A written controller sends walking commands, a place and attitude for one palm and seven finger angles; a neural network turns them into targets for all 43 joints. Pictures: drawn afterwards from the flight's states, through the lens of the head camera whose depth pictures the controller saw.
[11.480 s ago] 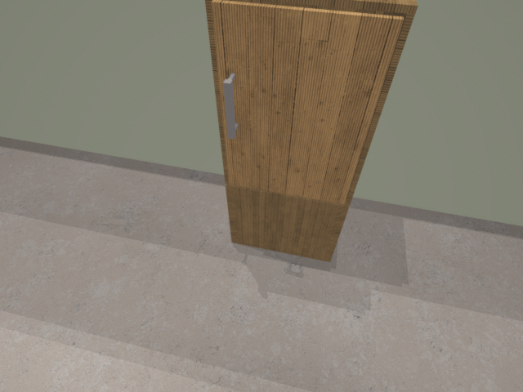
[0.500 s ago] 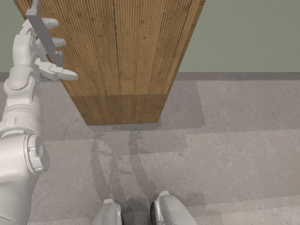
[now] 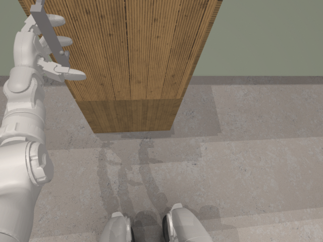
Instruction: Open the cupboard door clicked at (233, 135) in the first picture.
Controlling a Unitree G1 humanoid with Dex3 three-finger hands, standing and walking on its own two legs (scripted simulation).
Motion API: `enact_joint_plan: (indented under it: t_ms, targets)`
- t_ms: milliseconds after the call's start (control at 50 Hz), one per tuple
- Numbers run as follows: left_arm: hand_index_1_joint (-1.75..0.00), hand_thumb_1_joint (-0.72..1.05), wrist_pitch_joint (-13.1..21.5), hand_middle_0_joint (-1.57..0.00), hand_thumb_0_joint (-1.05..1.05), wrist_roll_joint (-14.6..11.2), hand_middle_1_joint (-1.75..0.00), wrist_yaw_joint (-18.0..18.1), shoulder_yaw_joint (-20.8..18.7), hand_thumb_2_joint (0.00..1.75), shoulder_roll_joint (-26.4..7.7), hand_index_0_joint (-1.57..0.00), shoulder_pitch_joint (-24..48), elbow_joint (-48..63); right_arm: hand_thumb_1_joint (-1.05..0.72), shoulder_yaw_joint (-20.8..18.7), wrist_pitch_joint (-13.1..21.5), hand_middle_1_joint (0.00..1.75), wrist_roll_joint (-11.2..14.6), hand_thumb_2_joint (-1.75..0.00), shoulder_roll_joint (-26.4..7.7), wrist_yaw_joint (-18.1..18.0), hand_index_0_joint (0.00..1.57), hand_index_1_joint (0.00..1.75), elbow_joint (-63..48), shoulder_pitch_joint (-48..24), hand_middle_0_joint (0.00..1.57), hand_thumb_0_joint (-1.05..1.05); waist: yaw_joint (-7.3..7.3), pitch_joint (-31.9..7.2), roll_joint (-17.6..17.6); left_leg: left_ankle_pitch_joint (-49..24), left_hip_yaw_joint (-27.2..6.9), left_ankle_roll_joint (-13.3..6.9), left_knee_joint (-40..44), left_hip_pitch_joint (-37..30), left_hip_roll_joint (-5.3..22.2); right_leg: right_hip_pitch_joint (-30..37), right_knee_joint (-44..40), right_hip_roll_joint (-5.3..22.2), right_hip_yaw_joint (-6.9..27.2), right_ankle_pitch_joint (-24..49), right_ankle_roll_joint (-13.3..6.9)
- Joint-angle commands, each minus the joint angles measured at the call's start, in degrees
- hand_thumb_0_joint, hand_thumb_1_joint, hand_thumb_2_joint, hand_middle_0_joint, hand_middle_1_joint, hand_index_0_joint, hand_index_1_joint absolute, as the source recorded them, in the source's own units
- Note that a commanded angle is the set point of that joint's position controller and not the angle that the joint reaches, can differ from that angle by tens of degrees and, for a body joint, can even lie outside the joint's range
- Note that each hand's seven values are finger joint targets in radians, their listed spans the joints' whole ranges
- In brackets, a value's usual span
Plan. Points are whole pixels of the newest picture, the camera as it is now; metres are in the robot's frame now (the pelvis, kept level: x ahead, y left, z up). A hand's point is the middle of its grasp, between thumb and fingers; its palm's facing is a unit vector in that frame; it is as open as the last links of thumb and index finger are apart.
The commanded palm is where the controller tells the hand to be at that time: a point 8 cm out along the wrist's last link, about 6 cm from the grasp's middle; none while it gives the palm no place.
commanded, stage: close the thumb around the handle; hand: left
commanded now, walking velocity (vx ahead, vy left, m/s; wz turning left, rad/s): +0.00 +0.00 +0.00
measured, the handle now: (54, 37) +0.60 +0.20 +0.07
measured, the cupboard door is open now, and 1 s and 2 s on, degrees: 1 4 44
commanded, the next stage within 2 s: pull the door open along its arc in 0.56 s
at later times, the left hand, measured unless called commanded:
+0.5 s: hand (61, 52) +0.54 +0.17 +0.08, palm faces -0.02 -1.00 -0.01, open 5.7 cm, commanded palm +0.52 +0.20 +0.08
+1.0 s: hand (61, 61) +0.51 +0.17 +0.08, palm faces -0.05 -1.00 -0.01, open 5.6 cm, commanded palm +0.46 +0.21 +0.08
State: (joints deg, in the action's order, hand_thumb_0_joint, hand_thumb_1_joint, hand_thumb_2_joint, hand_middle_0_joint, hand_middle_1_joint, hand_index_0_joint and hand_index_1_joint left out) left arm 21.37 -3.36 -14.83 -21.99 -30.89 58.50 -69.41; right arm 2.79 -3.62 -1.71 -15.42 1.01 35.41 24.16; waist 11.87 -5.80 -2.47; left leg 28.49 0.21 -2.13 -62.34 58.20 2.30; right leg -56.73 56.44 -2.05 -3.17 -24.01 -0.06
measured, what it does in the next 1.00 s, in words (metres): stands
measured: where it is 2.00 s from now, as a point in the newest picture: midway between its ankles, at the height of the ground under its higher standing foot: outside the picture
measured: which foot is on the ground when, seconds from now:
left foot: down 0.00-1.00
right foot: down 0.00-1.00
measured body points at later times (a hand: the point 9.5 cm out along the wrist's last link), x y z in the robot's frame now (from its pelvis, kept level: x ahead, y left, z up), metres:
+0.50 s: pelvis +0.00 +0.00 +0.00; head +0.15 +0.02 +0.42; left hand +0.53 +0.23 +0.09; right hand -0.02 -0.26 -0.10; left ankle +0.00 +0.09 -0.66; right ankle +0.02 -0.13 -0.66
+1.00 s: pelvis +0.01 -0.01 +0.01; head +0.14 +0.01 +0.44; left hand +0.51 +0.23 +0.09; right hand +0.01 -0.27 -0.10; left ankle +0.00 +0.09 -0.66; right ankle +0.02 -0.13 -0.66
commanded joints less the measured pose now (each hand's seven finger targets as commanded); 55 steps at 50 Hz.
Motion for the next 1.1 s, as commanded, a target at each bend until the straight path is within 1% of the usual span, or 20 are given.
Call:
enact_joint_plan:
  t_ms: [0, 40, 60, 100, 160, 200, 260, 340, 400, 440, 480, 560, 600, 640, 660, 700, 760, 800, 900, 1080]
  targets:
    - [-1.25, -0.05, 3.3, -0.33, 0.0, -1.4, -1.25, 0.4, -0.4, 0.49, -11.1, -0.33, 26.1, 11.1, -0.9, -3.9, 0.1, 0.3, 0.0, -0.9, -10.9, -0.8, 0.2, 0.3, -1.5, 11.8, 0.2, 0.0, 1.38, -29.0, -7.6, -29.3, -4.8, 1.1, 6.2, -26.6, -0.2, 9.0, -5.0, -1.8, -0.1, 18.5, -1.3]
    - [-1.26, 0.06, 3.2, -0.34, 0.0, -0.9, -1.26, 0.9, 0.4, 0.54, -10.8, -0.34, 27.7, 10.8, -0.9, -3.8, 0.1, 0.3, -0.1, -0.9, -10.8, -0.8, 0.2, 0.3, -1.1, 11.7, 0.2, 0.0, 1.96, -27.8, -7.7, -27.1, -4.9, 1.2, 6.5, -26.0, -0.2, 8.1, -5.3, -1.6, 0.0, 16.9, -1.1]
    - [-1.27, 0.12, 3.2, -0.34, 0.0, -0.9, -1.27, 1.0, 0.4, 0.56, -10.8, -0.34, 27.2, 10.4, -0.9, -3.8, 0.3, 0.3, -0.2, -0.9, -10.8, -0.8, 0.2, 0.3, -1.2, 11.7, 0.2, 0.0, 1.79, -27.5, -6.9, -26.1, -4.7, 1.0, 6.6, -25.1, -0.3, 8.7, -5.5, -1.6, 0.1, 16.7, -1.1]
    - [-1.28, 0.23, 4.1, -0.35, 0.0, -0.5, -1.28, 1.2, -0.2, 0.61, -11.8, -0.35, 27.6, 12.3, -0.9, -3.8, 0.4, 0.3, -0.3, -0.9, -10.9, -0.8, 0.2, 0.3, -1.3, 11.9, 0.2, 0.0, 1.32, -29.1, -8.6, -28.2, -5.0, 1.2, 6.5, -26.7, -0.3, 8.6, -4.9, -1.6, 0.0, 17.4, -1.5]
    - [-1.3, 0.4, 4.3, -0.36, 0.0, -0.4, -1.3, 1.3, 1.6, 0.68, -9.3, -0.36, 27.8, 11.2, -0.9, -3.8, 0.4, 0.3, -0.4, -0.9, -10.6, -0.6, 0.2, 0.3, -1.0, 11.6, 0.2, 0.0, 1.83, -28.0, -8.5, -27.8, -5.2, 1.4, 6.4, -26.9, -0.1, 7.2, -4.9, -1.5, -0.1, 16.5, -1.3]
    - [-1.31, 0.51, 4.8, -0.37, 0.0, -0.6, -1.31, 1.4, -0.1, 0.73, -11.2, -0.37, 27.4, 12.0, -0.9, -4.0, 0.4, 0.3, -0.4, -0.9, -10.9, -0.7, 0.2, 0.3, -1.2, 12.0, 0.2, 0.0, 1.24, -29.7, -8.3, -28.8, -5.4, 1.4, 6.3, -27.7, -0.2, 8.2, -4.7, -1.6, -0.1, 17.2, -1.5]
    - [-1.33, 0.68, 4.1, -0.38, 0.0, -0.4, -1.33, 1.2, 2.5, 0.8, -8.7, -0.38, 28.9, 10.1, -0.9, -3.8, 0.4, 0.3, -0.3, -0.9, -10.8, -0.7, 0.2, 0.3, -0.6, 11.7, 0.2, 0.0, 2.47, -27.2, -7.7, -26.5, -5.4, 1.3, 6.3, -26.0, -0.1, 6.6, -5.0, -1.5, -0.1, 15.8, -1.3]
    - [-1.35, 0.9, 4.2, -0.4, 0.0, -0.3, -1.35, 1.3, 0.4, 0.9, -11.2, -0.4, 28.4, 11.1, -0.9, -4.0, 0.5, 0.3, -0.4, -0.9, -11.0, -0.8, 0.2, 0.3, -0.6, 12.1, 0.2, 0.0, 1.62, -30.3, -8.4, -28.4, -5.2, 1.3, 6.0, -27.2, -0.3, 8.2, -4.8, -1.5, 0.1, 17.4, -1.4]
    - [-1.35, 0.9, 4.2, -0.4, 0.0, -0.8, -1.35, 0.9, 1.7, 0.9, -9.2, -0.4, 28.2, 11.6, -0.9, -3.9, 0.4, 0.3, -0.5, -0.9, -10.7, -0.7, 0.2, 0.3, -0.7, 12.1, 0.2, 0.0, 1.82, -30.4, -8.7, -30.0, -5.2, 1.3, 5.9, -27.7, -0.3, 8.3, -4.6, -1.5, -0.1, 18.6, -1.5]
    - [-1.35, 0.9, 3.5, -0.4, 0.0, -0.5, -1.35, 1.0, 2.3, 0.9, -8.7, -0.4, 28.1, 9.1, -0.9, -3.9, 0.2, 0.3, -0.3, -0.9, -10.8, -0.8, 0.2, 0.3, -0.2, 11.9, 0.2, 0.0, 2.47, -27.4, -7.7, -27.8, -5.2, 1.2, 5.9, -26.1, -0.2, 7.0, -5.0, -1.5, -0.1, 17.1, -1.3]
    - [-1.35, 0.9, 3.3, -0.4, 0.0, -0.3, -1.35, 1.2, 1.5, 0.9, -10.2, -0.4, 29.0, 9.8, -0.9, -3.9, 0.2, 0.3, -0.3, -0.9, -11.0, -0.9, 0.2, 0.3, -0.4, 11.9, 0.2, 0.0, 2.39, -27.5, -7.5, -26.1, -5.2, 1.1, 6.2, -25.3, -0.4, 7.5, -5.1, -1.5, 0.0, 16.2, -1.3]
    - [-1.35, 0.9, 3.7, -0.4, 0.0, -0.3, -1.35, 1.3, 2.2, 0.9, -9.3, -0.4, 29.0, 10.5, -0.9, -4.0, 0.3, 0.3, -0.4, -0.9, -10.8, -0.8, 0.2, 0.3, -0.2, 12.0, 0.2, 0.0, 2.2, -29.4, -8.7, -28.2, -5.4, 1.3, 5.8, -27.0, -0.3, 7.2, -4.8, -1.4, 0.0, 17.2, -1.4]
    - [-1.35, 0.9, 3.7, -0.4, 0.0, -0.5, -1.35, 1.3, 3.4, 0.9, -7.5, -0.4, 29.3, 10.1, -0.9, -3.9, 0.4, 0.3, -0.5, -0.9, -10.7, -0.8, 0.2, 0.3, -0.2, 12.2, 0.2, 0.0, 2.95, -28.7, -8.1, -28.1, -5.5, 1.1, 5.6, -26.9, -0.3, 6.6, -4.8, -1.5, -0.1, 17.1, -1.4]
    - [-1.35, 0.9, 3.4, -0.4, 0.0, -0.1, -1.35, 1.4, 3.6, 0.9, -8.0, -0.4, 30.7, 9.8, -0.9, -4.0, 0.3, 0.3, -0.4, -0.9, -10.8, -0.9, 0.2, 0.3, 0.1, 12.2, 0.2, 0.0, 3.36, -27.8, -7.8, -27.1, -5.6, 1.1, 5.6, -26.1, -0.2, 6.1, -4.8, -1.3, 0.0, 16.5, -1.2]
    - [-1.35, 0.9, 3.4, -0.4, 0.0, 0.2, -1.35, 1.5, 0.1, 0.9, -12.6, -0.4, 30.1, 9.7, -0.9, -3.9, 0.2, 0.3, -0.5, -0.9, -11.2, -1.0, 0.2, 0.3, 0.1, 12.3, 0.2, 0.0, 2.37, -28.8, -8.2, -26.9, -5.3, 1.0, 5.4, -25.4, -0.4, 7.4, -4.9, -1.4, 0.3, 16.8, -1.3]
    - [-1.35, 0.9, 3.5, -0.4, 0.0, 0.2, -1.35, 0.9, -3.3, 0.9, -16.9, -0.4, 24.9, 10.0, -0.9, -3.7, -0.1, 0.3, -0.2, -0.9, -11.4, -1.2, 0.2, 0.3, -1.2, 12.4, 0.2, 0.0, 0.1, -31.5, -7.8, -28.2, -4.4, 0.7, 5.7, -24.3, -0.8, 11.8, -4.5, -1.4, 0.8, 19.5, -1.5]
    - [-1.35, 0.9, 2.7, -0.4, 0.0, -0.9, -1.35, -0.8, -0.7, 0.9, -12.5, -0.4, 19.3, 10.7, -0.9, -3.6, -0.3, 0.3, 0.3, -0.9, -10.4, -1.0, 0.2, 0.3, -2.6, 10.8, 0.2, 0.0, -0.51, -29.9, -6.8, -27.6, -3.2, 0.6, 6.4, -22.9, -1.0, 14.4, -5.1, -1.4, 0.8, 21.3, -1.1]
    - [-1.35, 0.9, 2.6, -0.4, 0.0, -2.0, -1.35, -1.6, -2.1, 0.9, -13.4, -0.4, 15.9, 11.9, -0.9, -3.7, -0.4, 0.3, 0.6, -0.9, -10.6, -1.1, 0.2, 0.3, -3.7, 10.4, 0.2, 0.0, -1.55, -30.2, -5.5, -27.2, -2.6, 0.3, 7.1, -22.2, -1.3, 17.2, -5.3, -1.6, 1.0, 22.5, -1.4]
    - [-1.35, 0.9, 1.9, -0.4, 0.0, -4.5, -1.35, -2.6, -2.3, 0.9, -11.0, -0.4, 5.5, 17.2, -0.9, -4.2, -0.7, 0.3, 1.4, -0.9, -10.2, -0.9, 0.2, 0.3, -6.4, 8.7, 0.2, 0.0, -3.79, -30.4, -1.6, -27.0, -0.9, -0.1, 8.7, -19.9, -1.8, 23.7, -6.2, -1.6, 1.6, 26.6, -1.1]
    - [-1.35, 0.9, 0.9, -0.4, 0.0, -8.7, -1.35, -1.5, 3.6, 0.9, 1.2, -0.4, -19.3, 35.5, -0.9, -5.5, 0.1, 0.3, 2.9, -0.9, -8.5, 0.6, 0.2, 0.3, -10.2, 3.6, 0.2, 0.0, -7.96, -27.0, -0.6, -34.1, 0.5, 0.5, 12.2, -24.4, -1.5, 27.5, -7.6, -0.9, 0.8, 31.6, -1.0]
